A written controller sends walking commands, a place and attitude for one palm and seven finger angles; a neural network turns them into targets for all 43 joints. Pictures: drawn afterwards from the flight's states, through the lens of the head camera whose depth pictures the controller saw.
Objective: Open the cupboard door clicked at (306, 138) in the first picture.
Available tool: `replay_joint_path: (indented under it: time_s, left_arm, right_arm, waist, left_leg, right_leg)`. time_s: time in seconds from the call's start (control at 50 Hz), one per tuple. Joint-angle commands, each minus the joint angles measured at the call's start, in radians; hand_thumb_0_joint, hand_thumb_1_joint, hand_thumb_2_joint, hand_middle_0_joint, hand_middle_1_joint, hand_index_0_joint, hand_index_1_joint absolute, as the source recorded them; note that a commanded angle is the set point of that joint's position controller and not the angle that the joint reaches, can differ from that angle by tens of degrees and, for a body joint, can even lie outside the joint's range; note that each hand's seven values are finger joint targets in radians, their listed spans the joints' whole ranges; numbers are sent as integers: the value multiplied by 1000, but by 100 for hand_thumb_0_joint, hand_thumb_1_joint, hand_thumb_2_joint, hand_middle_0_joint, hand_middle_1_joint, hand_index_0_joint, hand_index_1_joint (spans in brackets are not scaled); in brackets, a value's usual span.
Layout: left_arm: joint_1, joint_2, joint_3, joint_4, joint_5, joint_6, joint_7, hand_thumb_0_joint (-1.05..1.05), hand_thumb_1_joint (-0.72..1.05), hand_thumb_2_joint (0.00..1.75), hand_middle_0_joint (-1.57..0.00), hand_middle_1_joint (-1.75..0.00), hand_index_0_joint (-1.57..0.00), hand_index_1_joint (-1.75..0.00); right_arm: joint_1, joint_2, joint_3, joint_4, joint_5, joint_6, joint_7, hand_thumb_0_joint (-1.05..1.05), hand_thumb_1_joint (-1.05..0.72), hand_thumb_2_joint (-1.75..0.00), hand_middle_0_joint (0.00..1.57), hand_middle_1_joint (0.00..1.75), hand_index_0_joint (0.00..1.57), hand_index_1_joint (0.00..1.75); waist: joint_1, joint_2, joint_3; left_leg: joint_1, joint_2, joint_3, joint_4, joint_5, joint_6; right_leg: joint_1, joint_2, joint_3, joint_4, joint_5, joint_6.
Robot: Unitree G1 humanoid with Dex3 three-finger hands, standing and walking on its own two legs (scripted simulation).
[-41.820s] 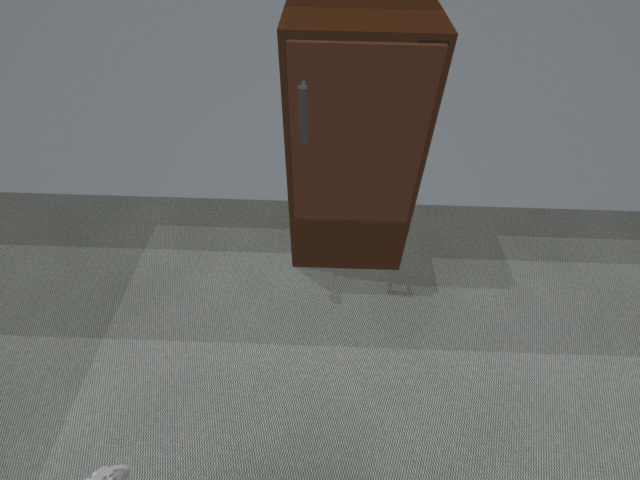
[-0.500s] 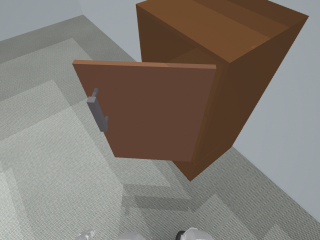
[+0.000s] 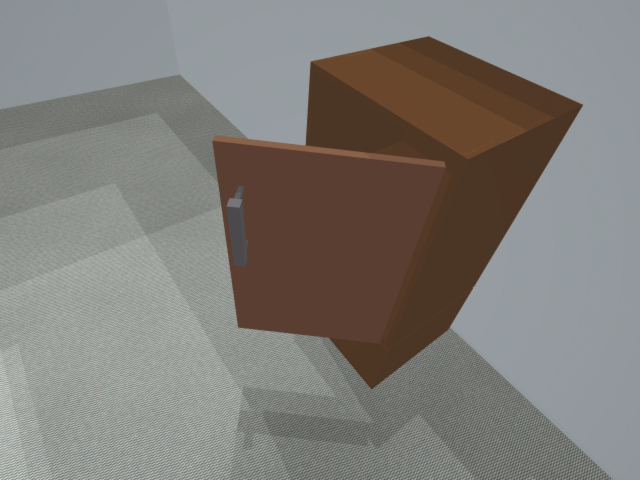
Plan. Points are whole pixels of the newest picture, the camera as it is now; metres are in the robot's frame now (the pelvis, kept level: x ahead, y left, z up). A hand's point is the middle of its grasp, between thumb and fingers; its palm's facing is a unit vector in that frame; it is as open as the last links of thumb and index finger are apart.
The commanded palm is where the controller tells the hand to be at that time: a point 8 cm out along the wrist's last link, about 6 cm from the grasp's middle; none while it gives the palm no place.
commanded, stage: come to a stop and stand still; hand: left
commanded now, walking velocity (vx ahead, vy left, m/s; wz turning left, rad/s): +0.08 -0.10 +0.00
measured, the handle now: (240, 227) +0.57 +0.19 -0.06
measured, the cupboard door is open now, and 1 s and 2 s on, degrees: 48 48 48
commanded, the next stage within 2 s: look again from close up in 0.90 s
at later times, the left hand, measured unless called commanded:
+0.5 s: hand out of the picture +0.01 +0.09 -0.19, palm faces +0.02 -0.99 -0.16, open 7.2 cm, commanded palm none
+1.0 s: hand out of the picture +0.00 +0.07 -0.18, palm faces +0.03 -0.99 -0.17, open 7.4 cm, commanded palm none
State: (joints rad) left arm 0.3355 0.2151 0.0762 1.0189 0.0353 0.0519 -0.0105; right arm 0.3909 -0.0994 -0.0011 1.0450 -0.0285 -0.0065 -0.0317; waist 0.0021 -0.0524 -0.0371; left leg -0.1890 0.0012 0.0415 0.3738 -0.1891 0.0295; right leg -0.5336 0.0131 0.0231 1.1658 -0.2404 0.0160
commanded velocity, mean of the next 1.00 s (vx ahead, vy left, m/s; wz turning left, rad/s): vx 0.01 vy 0.00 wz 0.00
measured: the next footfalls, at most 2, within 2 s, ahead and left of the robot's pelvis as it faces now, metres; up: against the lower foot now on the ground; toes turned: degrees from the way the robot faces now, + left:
right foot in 0.22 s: +0.02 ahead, -0.15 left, +0.00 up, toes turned -3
left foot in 0.48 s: +0.06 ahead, +0.05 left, +0.00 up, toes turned +0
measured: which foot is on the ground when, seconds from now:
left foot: down 0.00-0.24, up 0.26-0.46, down 0.48-1.00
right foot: up 0.00-0.20, down 0.22-1.00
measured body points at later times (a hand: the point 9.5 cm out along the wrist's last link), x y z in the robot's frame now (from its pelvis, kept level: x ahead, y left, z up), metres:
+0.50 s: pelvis +0.01 -0.07 -0.01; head +0.01 -0.06 +0.44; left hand +0.01 +0.14 -0.17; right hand -0.01 -0.29 -0.17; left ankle +0.03 +0.05 -0.75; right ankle -0.02 -0.15 -0.75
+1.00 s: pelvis +0.02 -0.08 +0.00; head +0.03 -0.09 +0.45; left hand +0.00 +0.13 -0.16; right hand +0.02 -0.30 -0.17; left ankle +0.03 +0.05 -0.75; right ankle -0.02 -0.15 -0.75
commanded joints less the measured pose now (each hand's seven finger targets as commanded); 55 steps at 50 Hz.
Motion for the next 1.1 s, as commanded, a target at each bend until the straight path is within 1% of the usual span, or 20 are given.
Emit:
replay_joint_path:
  time_s: [0.0, 0.08, 0.14, 0.18, 0.2, 0.22, 0.24, 0.26, 0.32, 0.38, 0.46, 0.5, 0.54, 0.66, 0.96, 0.98, 1.0, 1.02, 1.04, 1.08]
  left_arm:
    - [-96, 30, -4, -90, -5, -33, -2, 0, 90, 90, -20, -30, -20, -30]
    - [-118, -6, -22, -89, -14, -40, -2, 0, 90, 90, -20, -30, -20, -30]
    - [-18, -41, -31, -37, -21, -51, 7, 0, 90, 90, -20, -30, -20, -30]
    - [58, -11, -30, 8, -21, -63, 22, 0, 90, 90, -20, -30, -20, -30]
    - [99, 34, -26, 29, -19, -70, 32, 0, 90, 90, -20, -30, -20, -30]
    - [113, 89, -19, 35, -22, -69, 36, 0, 90, 90, -20, -30, -20, -30]
    - [89, 96, -20, 26, -22, -64, 35, 0, 90, 90, -20, -30, -20, -30]
    - [46, 70, -23, 24, -21, -71, 39, 0, 90, 90, -20, -30, -20, -30]
    - [-20, 17, -41, 20, -24, -79, 40, 0, 90, 90, -20, -30, -20, -30]
    - [-7, 14, -47, 34, -23, -84, 42, 0, 90, 90, -20, -30, -20, -30]
    - [12, -26, -63, 56, -34, -80, 38, 0, 90, 90, -20, -30, -20, -30]
    - [28, -37, -65, 64, -31, -76, 43, 0, 90, 90, -20, -30, -20, -30]
    - [29, -16, -63, 81, -31, -70, 42, 0, 90, 90, -20, -30, -20, -30]
    - [54, -20, -71, 102, -26, -77, 43, 0, 90, 90, -20, -30, -20, -30]
    - [81, -20, -70, 105, -26, -80, 52, 0, 90, 90, -20, -30, -20, -30]
    - [149, 20, -69, 122, -6, -121, 95, 0, 90, 90, -20, -30, -20, -30]
    - [115, 76, -54, 73, -13, -122, 88, 0, 90, 90, -20, -30, -20, -30]
    - [78, 49, -64, 55, -14, -119, 77, 0, 90, 90, -20, -30, -20, -30]
    - [64, 49, -66, 50, -12, -120, 75, 0, 90, 90, -20, -30, -20, -30]
    - [44, 35, -64, 33, -17, -120, 73, 0, 90, 90, -20, -30, -20, -30]
  right_arm:
    - [104, -176, -51, -22, -3, -35, -19, 0, -90, -90, 20, 30, 20, 30]
    - [104, -180, -52, -2, -10, -30, -14, 0, -90, -90, 20, 30, 20, 30]
    - [66, -182, -51, 10, -6, -17, -9, 0, -90, -90, 20, 30, 20, 30]
    - [62, -135, -42, 25, 9, -16, -2, 0, -90, -90, 20, 30, 20, 30]
    - [55, -86, -29, 20, 17, -16, 0, 0, -90, -90, 20, 30, 20, 30]
    - [22, -53, -20, -1, 15, -10, 3, 0, -90, -90, 20, 30, 20, 30]
    - [-12, -69, -25, -14, 8, -4, 7, 0, -90, -90, 20, 30, 20, 30]
    - [-13, -67, -30, -5, 3, 11, 9, 0, -90, -90, 20, 30, 20, 30]
    - [23, -40, -21, 44, 9, 11, 7, 0, -90, -90, 20, 30, 20, 30]
    - [16, -24, -14, 52, 15, 5, 4, 0, -90, -90, 20, 30, 20, 30]
    - [22, -83, -15, 73, 17, -19, -12, 0, -90, -90, 20, 30, 20, 30]
    - [-15, -106, -13, 68, 14, -16, -19, 0, -90, -90, 20, 30, 20, 30]
    - [-51, -87, -6, 71, 18, -18, -19, 0, -90, -90, 20, 30, 20, 30]
    - [-78, -97, -5, 67, 21, -14, -21, 0, -90, -90, 20, 30, 20, 30]
    - [-73, -98, 1, 86, 17, -5, -17, 0, -90, -90, 20, 30, 20, 30]
    - [-184, -140, -1, 14, 25, -30, 0, 0, -90, -90, 20, 30, 20, 30]
    - [-114, -90, -4, -19, 23, -12, 5, 0, -90, -90, 20, 30, 20, 30]
    - [-96, -94, -11, -12, 17, -7, 6, 0, -90, -90, 20, 30, 20, 30]
    - [-67, -77, -8, -6, 20, -9, 10, 0, -90, -90, 20, 30, 20, 30]
    - [-22, -82, -3, -11, 18, -13, 12, 0, -90, -90, 20, 30, 20, 30]
  waist:
    - [-56, 139, 124]
    - [-62, 193, 93]
    - [-18, 203, 53]
    - [16, 103, 26]
    - [32, -51, 29]
    - [40, -192, 76]
    - [41, -149, 115]
    - [22, -205, 133]
    - [-18, -71, 181]
    - [-15, -50, 155]
    - [-11, 67, 101]
    - [-1, 50, 121]
    - [5, 165, 118]
    - [0, 52, 114]
    - [4, 26, 135]
    - [43, 39, 128]
    - [-16, 12, 83]
    - [-27, 104, 77]
    - [-41, 65, 52]
    - [-46, -24, 5]
  left_leg:
    - [93, 296, -307, -224, -261, 146]
    - [50, 283, -268, -199, -170, 153]
    - [-60, 231, -216, -129, -174, 111]
    - [-191, 154, -135, -20, -201, 39]
    - [-297, 75, -31, 112, -242, -6]
    - [-338, 27, 36, 228, -297, -31]
    - [-301, 39, 14, 322, -320, -27]
    - [-284, 51, -5, 382, -300, -27]
    - [-202, 62, -3, 369, -197, -37]
    - [-100, 50, 18, 215, -129, -48]
    - [73, 121, -63, 11, 192, -18]
    - [32, 144, -64, 28, 191, -10]
    - [33, 134, -68, -11, 194, -6]
    - [67, 124, -59, -26, 152, -13]
    - [52, 109, -46, -35, 104, -22]
    - [-51, 89, 11, 246, 101, -43]
    - [-106, 57, -44, 272, -150, -18]
    - [-95, 56, -33, 276, -159, -15]
    - [-89, 64, -23, 244, -143, -25]
    - [-33, 57, -30, 169, -48, -20]
  right_leg:
    - [-189, -69, 0, -89, -62, 0]
    - [15, -77, -46, -402, -186, -9]
    - [261, -26, -89, -630, -139, -14]
    - [485, -63, -42, -798, -6, -16]
    - [572, -190, 105, -860, -83, -51]
    - [495, -314, 240, -959, -147, -107]
    - [382, -349, 258, -997, -175, -150]
    - [323, -311, 250, -1010, -147, -146]
    - [287, -241, 119, -951, 123, -164]
    - [302, -206, 70, -899, 260, -160]
    - [279, -111, 31, -820, 190, -73]
    - [306, -103, 39, -847, 161, -58]
    - [339, -109, 29, -837, 163, -53]
    - [351, -119, 31, -870, 206, -48]
    - [364, -128, 33, -886, 223, -48]
    - [356, -207, 137, -852, 818, 33]
    - [407, -248, 146, -824, 752, -2]
    - [382, -236, 116, -823, 635, -56]
    - [374, -209, 95, -829, 487, -104]
    - [392, -172, 61, -782, 422, -116]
